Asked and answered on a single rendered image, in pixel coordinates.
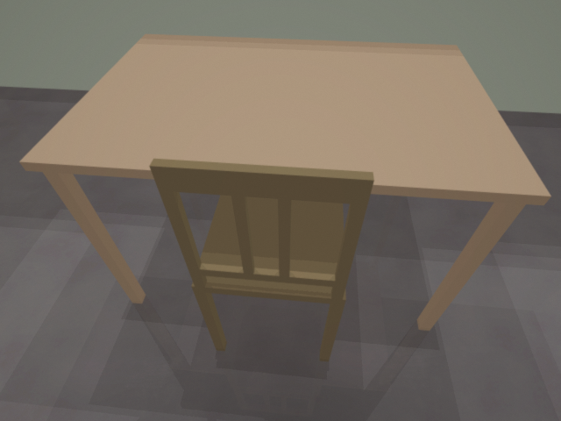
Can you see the table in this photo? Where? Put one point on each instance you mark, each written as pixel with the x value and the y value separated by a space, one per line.
pixel 413 114

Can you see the chair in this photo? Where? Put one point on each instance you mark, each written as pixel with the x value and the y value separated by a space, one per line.
pixel 277 232

